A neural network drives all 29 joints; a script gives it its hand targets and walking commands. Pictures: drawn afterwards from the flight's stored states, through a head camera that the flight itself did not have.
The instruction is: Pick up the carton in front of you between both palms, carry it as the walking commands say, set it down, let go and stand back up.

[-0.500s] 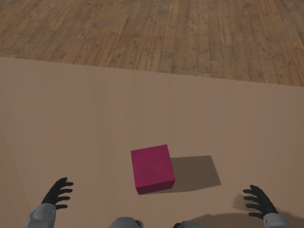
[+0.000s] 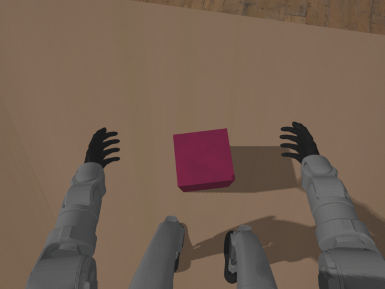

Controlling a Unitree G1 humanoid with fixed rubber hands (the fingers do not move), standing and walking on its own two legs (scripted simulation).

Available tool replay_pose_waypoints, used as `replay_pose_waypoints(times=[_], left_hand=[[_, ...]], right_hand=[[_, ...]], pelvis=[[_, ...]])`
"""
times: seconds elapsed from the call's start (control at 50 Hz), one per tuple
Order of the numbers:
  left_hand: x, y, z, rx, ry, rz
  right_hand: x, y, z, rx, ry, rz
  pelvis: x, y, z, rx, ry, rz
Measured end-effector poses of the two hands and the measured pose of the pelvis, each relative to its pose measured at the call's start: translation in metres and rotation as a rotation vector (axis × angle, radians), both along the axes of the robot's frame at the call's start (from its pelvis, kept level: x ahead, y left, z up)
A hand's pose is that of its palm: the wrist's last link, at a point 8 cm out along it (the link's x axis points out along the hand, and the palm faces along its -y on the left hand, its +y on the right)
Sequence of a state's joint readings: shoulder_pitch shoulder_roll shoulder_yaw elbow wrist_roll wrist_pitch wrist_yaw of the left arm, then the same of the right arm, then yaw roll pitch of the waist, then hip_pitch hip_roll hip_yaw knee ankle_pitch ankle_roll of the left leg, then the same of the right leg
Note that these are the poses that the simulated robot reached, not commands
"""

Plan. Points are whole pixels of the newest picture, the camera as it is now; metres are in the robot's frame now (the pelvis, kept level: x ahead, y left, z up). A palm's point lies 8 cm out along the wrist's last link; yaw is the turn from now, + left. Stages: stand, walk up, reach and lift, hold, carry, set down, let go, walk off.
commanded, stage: reach and lift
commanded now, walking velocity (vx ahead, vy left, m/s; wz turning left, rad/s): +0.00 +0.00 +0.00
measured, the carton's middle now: (203, 163) +0.45 +0.04 -0.56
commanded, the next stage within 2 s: none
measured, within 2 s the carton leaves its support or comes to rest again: leaves its support in 2.00 s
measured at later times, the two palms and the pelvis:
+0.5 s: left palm (131, 134) +0.43 +0.23 -0.17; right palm (275, 117) +0.52 -0.14 -0.18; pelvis -0.02 +0.00 -0.06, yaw +0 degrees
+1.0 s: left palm (150, 158) +0.42 +0.23 -0.41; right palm (254, 147) +0.50 -0.14 -0.42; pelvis -0.06 +0.00 -0.25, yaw +3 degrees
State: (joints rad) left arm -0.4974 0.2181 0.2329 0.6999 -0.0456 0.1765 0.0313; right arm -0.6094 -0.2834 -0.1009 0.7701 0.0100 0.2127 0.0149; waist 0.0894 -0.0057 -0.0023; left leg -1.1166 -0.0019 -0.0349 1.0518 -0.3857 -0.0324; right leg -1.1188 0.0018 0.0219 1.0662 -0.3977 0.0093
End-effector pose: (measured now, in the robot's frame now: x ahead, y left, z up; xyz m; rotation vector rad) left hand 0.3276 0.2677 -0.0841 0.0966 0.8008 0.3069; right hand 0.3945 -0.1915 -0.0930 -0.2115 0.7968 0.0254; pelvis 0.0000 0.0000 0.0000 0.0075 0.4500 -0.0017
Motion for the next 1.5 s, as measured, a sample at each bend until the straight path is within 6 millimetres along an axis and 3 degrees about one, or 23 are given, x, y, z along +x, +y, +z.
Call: replay_pose_waypoints(times=[0.22, 0.42, 0.54, 0.66, 0.8, 0.94, 1.18, 1.3, 1.5], left_hand=[[0.069, -0.026, -0.029, -0.055, -0.121, 0.056], [0.101, -0.037, -0.063, -0.055, -0.159, 0.063], [0.099, -0.035, -0.099, -0.049, -0.134, 0.05], [0.09, -0.035, -0.156, -0.058, -0.099, 0.056], [0.088, -0.03, -0.232, -0.051, -0.1, 0.065], [0.089, -0.034, -0.299, -0.056, -0.105, 0.062], [0.09, -0.042, -0.388, -0.077, -0.052, 0.047], [0.092, -0.041, -0.41, -0.078, -0.032, 0.037], [0.099, -0.045, -0.407, -0.083, -0.046, 0.052]], right_hand=[[0.077, 0.032, -0.025, 0.062, -0.076, 0.027], [0.123, 0.046, -0.059, 0.111, -0.124, 0.029], [0.117, 0.048, -0.102, 0.114, -0.1, 0.013], [0.099, 0.044, -0.168, 0.107, -0.067, -0.007], [0.099, 0.044, -0.243, 0.103, -0.101, -0.006], [0.105, 0.048, -0.302, 0.099, -0.138, -0.003], [0.097, 0.056, -0.391, 0.098, -0.068, -0.006], [0.093, 0.059, -0.417, 0.095, -0.043, -0.006], [0.11, 0.065, -0.41, 0.106, -0.079, 0.019]], pelvis=[[-0.034, 0.002, -0.031, 0.013, 0.158, -0.013], [-0.029, 0.0, -0.046, 0.027, 0.305, -0.025], [-0.017, -0.002, -0.064, 0.028, 0.391, -0.02], [-0.015, -0.003, -0.106, 0.032, 0.454, -0.014], [-0.032, -0.005, -0.175, 0.042, 0.455, -0.004], [-0.055, -0.005, -0.234, 0.047, 0.389, 0.006], [-0.071, -0.002, -0.293, 0.036, 0.292, 0.013], [-0.068, 0.001, -0.307, 0.028, 0.239, 0.016], [-0.063, 0.002, -0.316, 0.034, 0.227, 0.028]])
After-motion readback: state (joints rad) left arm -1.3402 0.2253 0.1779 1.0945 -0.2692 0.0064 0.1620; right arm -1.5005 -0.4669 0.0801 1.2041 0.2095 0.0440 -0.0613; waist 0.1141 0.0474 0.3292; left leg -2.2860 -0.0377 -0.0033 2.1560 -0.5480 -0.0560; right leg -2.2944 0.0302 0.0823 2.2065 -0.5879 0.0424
